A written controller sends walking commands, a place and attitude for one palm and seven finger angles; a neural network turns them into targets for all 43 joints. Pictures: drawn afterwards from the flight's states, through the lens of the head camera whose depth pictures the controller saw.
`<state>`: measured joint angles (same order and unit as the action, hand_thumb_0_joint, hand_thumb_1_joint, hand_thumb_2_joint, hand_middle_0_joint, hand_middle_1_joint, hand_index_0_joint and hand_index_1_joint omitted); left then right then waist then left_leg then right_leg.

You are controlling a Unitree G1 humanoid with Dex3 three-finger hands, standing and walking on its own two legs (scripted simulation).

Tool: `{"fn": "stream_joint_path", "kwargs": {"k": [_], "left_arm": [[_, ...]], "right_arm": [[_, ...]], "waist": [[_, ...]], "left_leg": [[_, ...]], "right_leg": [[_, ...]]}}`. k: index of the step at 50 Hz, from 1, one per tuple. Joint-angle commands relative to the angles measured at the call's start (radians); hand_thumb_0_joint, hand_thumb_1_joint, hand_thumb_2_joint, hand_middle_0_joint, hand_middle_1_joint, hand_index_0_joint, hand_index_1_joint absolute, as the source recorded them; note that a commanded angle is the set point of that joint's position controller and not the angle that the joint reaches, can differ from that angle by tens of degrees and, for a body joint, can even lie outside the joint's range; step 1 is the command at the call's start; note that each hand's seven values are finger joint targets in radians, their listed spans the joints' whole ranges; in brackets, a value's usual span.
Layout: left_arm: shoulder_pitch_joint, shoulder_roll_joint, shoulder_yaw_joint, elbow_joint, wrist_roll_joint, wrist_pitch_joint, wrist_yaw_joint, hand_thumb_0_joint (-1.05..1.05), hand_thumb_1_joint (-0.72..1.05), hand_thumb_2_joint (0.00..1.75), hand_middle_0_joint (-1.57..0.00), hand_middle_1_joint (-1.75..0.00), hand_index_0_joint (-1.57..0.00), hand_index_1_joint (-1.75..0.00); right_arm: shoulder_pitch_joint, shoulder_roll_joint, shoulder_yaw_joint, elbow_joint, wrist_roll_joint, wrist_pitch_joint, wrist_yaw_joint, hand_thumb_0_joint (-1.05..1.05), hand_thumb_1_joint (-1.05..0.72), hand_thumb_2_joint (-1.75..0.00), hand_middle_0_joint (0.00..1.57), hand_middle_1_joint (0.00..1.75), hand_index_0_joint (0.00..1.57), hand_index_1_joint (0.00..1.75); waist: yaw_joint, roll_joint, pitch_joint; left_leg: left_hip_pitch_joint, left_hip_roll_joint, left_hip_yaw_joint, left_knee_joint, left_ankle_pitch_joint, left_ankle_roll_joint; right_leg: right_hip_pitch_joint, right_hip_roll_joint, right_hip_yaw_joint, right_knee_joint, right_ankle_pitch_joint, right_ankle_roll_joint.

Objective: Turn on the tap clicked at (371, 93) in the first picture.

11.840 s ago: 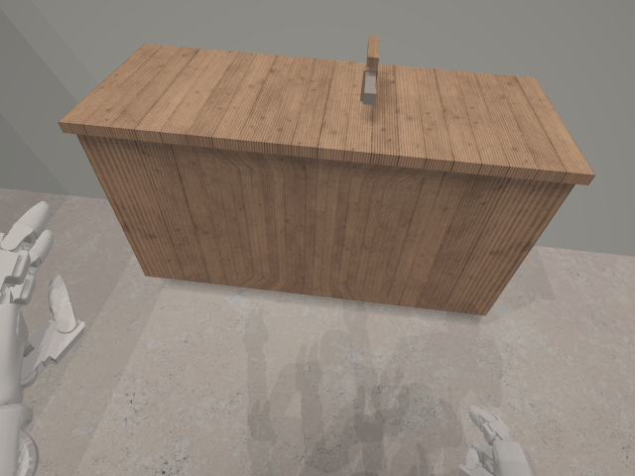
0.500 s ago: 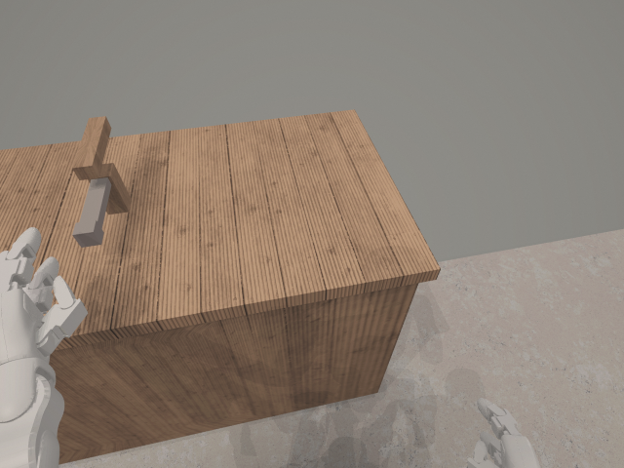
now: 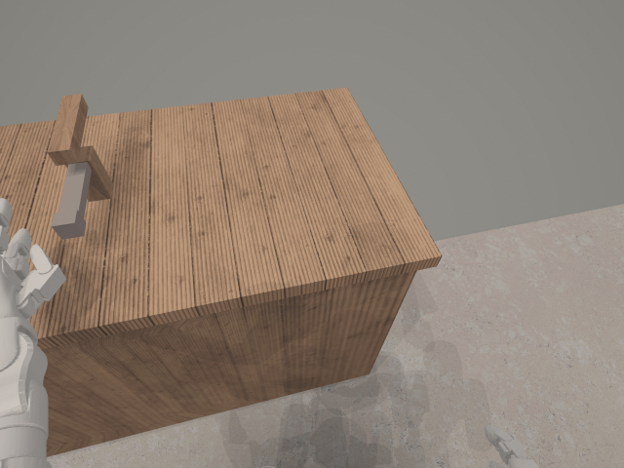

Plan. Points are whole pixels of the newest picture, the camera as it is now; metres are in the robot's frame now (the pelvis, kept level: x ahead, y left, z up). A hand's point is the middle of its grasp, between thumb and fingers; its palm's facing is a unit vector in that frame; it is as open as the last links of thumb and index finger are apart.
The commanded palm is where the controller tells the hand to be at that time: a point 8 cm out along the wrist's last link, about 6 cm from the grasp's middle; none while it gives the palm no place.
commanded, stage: reach beside the lever's end, fingers flat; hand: left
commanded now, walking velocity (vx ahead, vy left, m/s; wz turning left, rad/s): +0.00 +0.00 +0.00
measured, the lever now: (69, 224) +0.39 +0.36 +0.07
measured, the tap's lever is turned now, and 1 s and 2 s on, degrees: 0 0 2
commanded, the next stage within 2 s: push the lever round in 0.66 s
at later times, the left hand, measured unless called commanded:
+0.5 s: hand (50, 264) +0.34 +0.36 +0.06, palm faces +0.52 -0.85 -0.10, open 7.8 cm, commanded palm +0.29 +0.39 +0.06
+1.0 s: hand (61, 266) +0.34 +0.35 +0.06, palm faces +0.52 -0.85 -0.10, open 7.8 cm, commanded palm +0.29 +0.38 +0.06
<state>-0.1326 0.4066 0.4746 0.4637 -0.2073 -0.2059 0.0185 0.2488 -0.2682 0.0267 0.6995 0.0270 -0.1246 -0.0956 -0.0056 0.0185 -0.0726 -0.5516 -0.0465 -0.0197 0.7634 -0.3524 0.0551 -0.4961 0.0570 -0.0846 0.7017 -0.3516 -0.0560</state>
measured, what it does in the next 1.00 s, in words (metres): stands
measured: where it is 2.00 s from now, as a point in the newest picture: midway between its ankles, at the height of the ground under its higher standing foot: outside the picture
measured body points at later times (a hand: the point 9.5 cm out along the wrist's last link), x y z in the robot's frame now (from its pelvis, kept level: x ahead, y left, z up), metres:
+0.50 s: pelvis +0.00 +0.01 -0.01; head +0.06 +0.03 +0.43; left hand +0.31 +0.40 +0.06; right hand +0.09 -0.27 -0.11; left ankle +0.01 +0.08 -0.71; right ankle +0.00 -0.09 -0.71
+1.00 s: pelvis +0.00 +0.01 -0.01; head +0.05 +0.03 +0.44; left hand +0.30 +0.39 +0.07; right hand +0.11 -0.25 -0.11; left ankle +0.01 +0.08 -0.71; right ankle +0.00 -0.09 -0.71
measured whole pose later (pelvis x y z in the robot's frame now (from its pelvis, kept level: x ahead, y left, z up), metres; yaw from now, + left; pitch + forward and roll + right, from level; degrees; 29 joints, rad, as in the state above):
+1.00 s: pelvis +0.00 +0.01 -0.01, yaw -1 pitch +11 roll -3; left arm -0.20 0.42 0.51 0.57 -0.19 -0.29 0.00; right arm 0.28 -0.26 0.02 0.67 0.02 -0.05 -0.07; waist -0.02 0.02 -0.10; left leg -0.65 -0.04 -0.02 0.84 -0.39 0.07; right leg -0.59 0.06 -0.08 0.76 -0.38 -0.04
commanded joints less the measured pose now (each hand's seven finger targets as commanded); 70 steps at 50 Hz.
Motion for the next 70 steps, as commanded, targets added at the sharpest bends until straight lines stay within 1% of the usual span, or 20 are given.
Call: {"fn": "stream_joint_path", "kwargs": {"k": [1, 4, 12, 13, 18, 26, 29, 32, 33, 35, 38, 41, 43, 45, 48, 50, 58, 59, 62, 70], "left_arm": [[-0.266, 0.322, 0.107, -0.108, -0.011, -0.082, -0.019, 0.0, 0.9, 0.9, -0.15, -0.15, -0.15, -0.15], [-0.293, 0.352, 0.116, -0.124, 0.006, -0.108, -0.03, 0.0, 0.9, 0.9, -0.15, -0.15, -0.15, -0.15], [-0.323, 0.396, 0.153, -0.008, -0.003, -0.145, -0.073, 0.0, 0.9, 0.9, -0.15, -0.15, -0.15, -0.15], [-0.32, 0.438, 0.19, 0.011, 0.001, -0.147, -0.075, 0.0, 0.9, 0.9, -0.15, -0.15, -0.15, -0.15], [-0.339, 0.411, 0.155, -0.025, 0.0, -0.163, -0.088, 0.0, 0.9, 0.9, -0.15, -0.15, -0.15, -0.15], [-0.327, 0.402, 0.157, -0.026, -0.003, -0.156, -0.066, 0.0, 0.9, 0.9, -0.15, -0.15, -0.15, -0.15], [-0.372, 0.399, 0.139, -0.056, 0.014, -0.164, -0.056, 0.0, 0.9, 0.9, -0.15, -0.15, -0.15, -0.15], [-0.379, 0.382, 0.122, -0.064, 0.014, -0.17, -0.051, 0.0, 0.9, 0.9, -0.15, -0.15, -0.15, -0.15], [-0.359, 0.401, 0.145, -0.059, 0.02, -0.172, -0.044, 0.0, 0.9, 0.9, -0.15, -0.15, -0.15, -0.15], [-0.35, 0.344, 0.097, -0.064, 0.014, -0.166, -0.049, 0.0, 0.9, 0.9, -0.15, -0.15, -0.15, -0.15], [-0.304, 0.363, 0.122, -0.043, 0.012, -0.149, -0.05, 0.0, 0.9, 0.9, -0.15, -0.15, -0.15, -0.15], [-0.315, 0.342, 0.108, -0.068, 0.002, -0.139, -0.047, 0.0, 0.9, 0.9, -0.15, -0.15, -0.15, -0.15], [-0.31, 0.33, 0.103, -0.096, 0.01, -0.144, -0.032, 0.0, 0.9, 0.9, -0.15, -0.15, -0.15, -0.15], [-0.312, 0.309, 0.086, -0.097, 0.01, -0.149, -0.02, 0.0, 0.9, 0.9, -0.15, -0.15, -0.15, -0.15], [-0.303, 0.318, 0.1, -0.129, 0.018, -0.165, -0.005, 0.0, 0.9, 0.9, -0.15, -0.15, -0.15, -0.15], [-0.295, 0.304, 0.085, -0.118, 0.017, -0.159, -0.006, 0.0, 0.9, 0.9, -0.15, -0.15, -0.15, -0.15], [-0.298, 0.334, 0.115, -0.111, 0.019, -0.156, -0.001, 0.0, 0.9, 0.9, -0.15, -0.15, -0.15, -0.15], [-0.32, 0.301, 0.08, -0.115, 0.018, -0.155, -0.004, 0.0, 0.9, 0.9, -0.15, -0.15, -0.15, -0.15], [-0.315, 0.301, 0.085, -0.071, 0.008, -0.148, -0.013, 0.0, 0.9, 0.9, -0.15, -0.15, -0.15, -0.15], [-0.357, 0.281, 0.052, -0.105, 0.024, -0.163, 0.011, 0.0, 0.9, 0.9, -0.15, -0.15, -0.15, -0.15]], "right_arm": [[-0.005, -0.166, -0.06, -0.118, 0.001, -0.022, -0.008, 0.0, -0.9, -0.9, 0.2, 0.3, 0.2, 0.3], [0.013, -0.164, -0.064, -0.122, -0.002, -0.012, -0.002, 0.0, -0.9, -0.9, 0.2, 0.3, 0.2, 0.3], [0.056, -0.18, -0.073, -0.108, -0.007, 0.015, 0.006, 0.0, -0.9, -0.9, 0.2, 0.3, 0.2, 0.3], [0.063, -0.183, -0.074, -0.102, -0.006, 0.02, 0.006, 0.0, -0.9, -0.9, 0.2, 0.3, 0.2, 0.3], [0.07, -0.184, -0.075, -0.113, -0.005, 0.027, 0.012, 0.0, -0.9, -0.9, 0.2, 0.3, 0.2, 0.3], [0.06, -0.183, -0.073, -0.124, -0.006, 0.037, 0.012, 0.0, -0.9, -0.9, 0.2, 0.3, 0.2, 0.3], [0.057, -0.178, -0.07, -0.126, -0.008, 0.038, 0.009, 0.0, -0.9, -0.9, 0.2, 0.3, 0.2, 0.3], [0.055, -0.179, -0.07, -0.127, -0.011, 0.035, 0.011, 0.0, -0.9, -0.9, 0.2, 0.3, 0.2, 0.3], [0.058, -0.179, -0.071, -0.119, -0.01, 0.038, 0.01, 0.0, -0.9, -0.9, 0.2, 0.3, 0.2, 0.3], [0.057, -0.177, -0.07, -0.128, -0.011, 0.036, 0.014, 0.0, -0.9, -0.9, 0.2, 0.3, 0.2, 0.3], [0.058, -0.177, -0.07, -0.125, -0.006, 0.041, 0.012, 0.0, -0.9, -0.9, 0.2, 0.3, 0.2, 0.3], [0.051, -0.175, -0.072, -0.136, -0.006, 0.041, 0.013, 0.0, -0.9, -0.9, 0.2, 0.3, 0.2, 0.3], [0.045, -0.17, -0.07, -0.135, -0.004, 0.041, 0.015, 0.0, -0.9, -0.9, 0.2, 0.3, 0.2, 0.3], [0.046, -0.17, -0.072, -0.134, -0.007, 0.039, 0.017, 0.0, -0.9, -0.9, 0.2, 0.3, 0.2, 0.3], [0.043, -0.168, -0.075, -0.126, -0.01, 0.037, 0.017, 0.0, -0.9, -0.9, 0.2, 0.3, 0.2, 0.3], [0.045, -0.168, -0.075, -0.127, -0.011, 0.04, 0.019, 0.0, -0.9, -0.9, 0.2, 0.3, 0.2, 0.3], [0.028, -0.159, -0.069, -0.125, -0.005, 0.045, 0.013, 0.0, -0.9, -0.9, 0.2, 0.3, 0.2, 0.3], [0.026, -0.158, -0.066, -0.13, -0.006, 0.044, 0.014, 0.0, -0.9, -0.9, 0.2, 0.3, 0.2, 0.3], [0.026, -0.162, -0.066, -0.131, -0.004, 0.044, 0.013, 0.0, -0.9, -0.9, 0.2, 0.3, 0.2, 0.3], [0.027, -0.157, -0.067, -0.129, -0.004, 0.044, 0.017, 0.0, -0.9, -0.9, 0.2, 0.3, 0.2, 0.3]], "waist": [[-0.006, 0.037, -0.221], [0.002, 0.128, -0.272], [-0.014, 0.084, -0.286], [-0.007, 0.091, -0.282], [-0.014, 0.133, -0.302], [-0.019, 0.087, -0.278], [-0.018, 0.152, -0.282], [-0.027, 0.136, -0.29], [-0.017, 0.143, -0.293], [-0.022, 0.143, -0.301], [-0.008, 0.126, -0.286], [-0.018, 0.087, -0.284], [-0.012, 0.14, -0.27], [-0.022, 0.096, -0.276], [-0.009, 0.13, -0.296], [-0.016, 0.095, -0.302], [-0.01, 0.113, -0.281], [-0.022, 0.113, -0.284], [-0.025, 0.068, -0.266], [-0.025, 0.109, -0.307]], "left_leg": [[0.091, 0.031, -0.078, -0.089, 0.224, -0.031], [0.131, 0.033, -0.076, -0.074, 0.291, -0.037], [0.085, 0.037, -0.072, -0.029, 0.312, -0.033], [0.075, 0.039, -0.076, -0.023, 0.318, -0.033], [0.116, 0.047, -0.091, -0.018, 0.336, -0.039], [0.08, 0.048, -0.099, -0.038, 0.252, -0.04], [0.115, 0.052, -0.112, -0.049, 0.246, -0.049], [0.133, 0.056, -0.122, -0.047, 0.246, -0.055], [0.139, 0.061, -0.124, -0.047, 0.263, -0.055], [0.155, 0.059, -0.125, -0.046, 0.3, -0.062], [0.145, 0.063, -0.128, -0.052, 0.307, -0.064], [0.133, 0.06, -0.121, -0.051, 0.304, -0.062], [0.151, 0.064, -0.125, -0.053, 0.313, -0.065], [0.145, 0.064, -0.127, -0.052, 0.303, -0.065], [0.162, 0.062, -0.122, -0.045, 0.33, -0.068], [0.15, 0.06, -0.116, -0.041, 0.337, -0.066], [0.098, 0.049, -0.085, -0.039, 0.284, -0.045], [0.096, 0.045, -0.081, -0.037, 0.271, -0.043], [0.056, 0.04, -0.074, -0.033, 0.232, -0.032], [0.095, 0.044, -0.079, -0.032, 0.244, -0.035]], "right_leg": [[0.053, -0.023, 0.065, -0.064, 0.184, 0.028], [0.056, -0.024, 0.07, -0.045, 0.215, 0.022], [0.013, -0.016, 0.071, -0.014, 0.229, 0.028], [0.009, -0.016, 0.072, -0.01, 0.229, 0.026], [-0.025, -0.01, 0.069, -0.006, 0.204, 0.023], [-0.039, -0.007, 0.061, -0.008, 0.14, 0.025], [-0.057, -0.008, 0.061, -0.009, 0.116, 0.02], [-0.072, -0.005, 0.057, -0.007, 0.108, 0.019], [-0.067, -0.006, 0.058, -0.007, 0.113, 0.018], [-0.068, -0.006, 0.054, -0.006, 0.129, 0.02], [-0.057, -0.005, 0.052, -0.011, 0.131, 0.018], [-0.047, -0.005, 0.05, -0.012, 0.145, 0.023], [-0.062, -0.007, 0.052, -0.013, 0.136, 0.02], [-0.06, -0.006, 0.051, -0.011, 0.135, 0.023], [-0.049, -0.008, 0.056, -0.007, 0.149, 0.019], [-0.035, -0.008, 0.056, -0.007, 0.166, 0.022], [0.006, -0.012, 0.07, -0.014, 0.187, 0.021], [0.001, -0.014, 0.073, -0.013, 0.184, 0.024], [0.008, -0.014, 0.076, -0.018, 0.18, 0.026], [0.007, -0.014, 0.08, -0.016, 0.179, 0.023]]}}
